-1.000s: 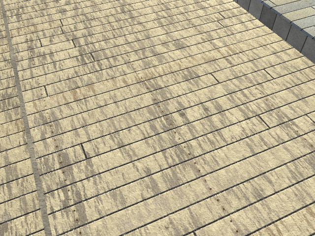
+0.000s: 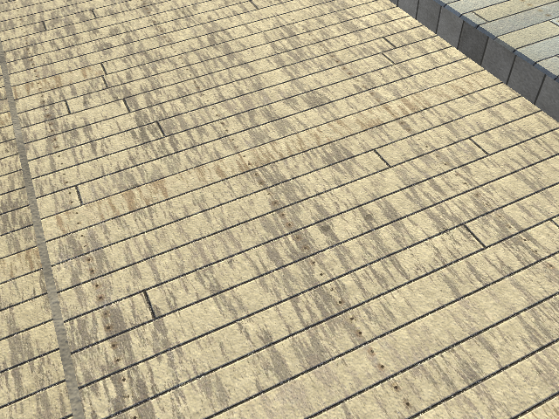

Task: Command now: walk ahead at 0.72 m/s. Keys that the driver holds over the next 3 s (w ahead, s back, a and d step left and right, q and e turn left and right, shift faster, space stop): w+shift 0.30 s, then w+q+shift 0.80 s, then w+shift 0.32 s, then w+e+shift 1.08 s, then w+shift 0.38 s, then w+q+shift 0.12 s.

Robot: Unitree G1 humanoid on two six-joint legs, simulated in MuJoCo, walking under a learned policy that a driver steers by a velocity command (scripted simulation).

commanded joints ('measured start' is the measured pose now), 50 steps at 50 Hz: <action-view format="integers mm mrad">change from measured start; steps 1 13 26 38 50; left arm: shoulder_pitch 256 261 232 -266 107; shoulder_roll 90 92 79 39 184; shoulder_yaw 22 17 17 -45 47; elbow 21 14 -32 -302 -235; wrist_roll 9 -12 -16 31 35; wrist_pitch -10 -69 -54 -26 -29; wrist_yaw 10 19 34 -11 47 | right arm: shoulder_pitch -174 -338 191 77 11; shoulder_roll -75 -36 -254 -118 -103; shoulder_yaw -26 -3 -93 -54 -26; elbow -97 -201 -23 -11 -88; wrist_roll -19 -25 -19 12 20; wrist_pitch -7 12 16 -43 -29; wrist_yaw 9 63 14 0 -14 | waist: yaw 170 59 -155 -31 88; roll -59 -103 185 -17 -251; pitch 34 171 -228 200 -202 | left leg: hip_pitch -487 -741 538 -218 -592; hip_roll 66 78 125 -14 -42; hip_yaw -60 43 -440 -332 -113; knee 117 554 76 -269 1032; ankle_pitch -331 221 -381 205 -61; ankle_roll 101 -35 289 241 93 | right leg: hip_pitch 477 308 -206 -259 607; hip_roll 1 -157 27 -52 -379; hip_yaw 9 222 -102 40 802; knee -121 -555 862 234 -297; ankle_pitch -51 -72 330 291 -540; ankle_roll -19 -169 -1 85 -104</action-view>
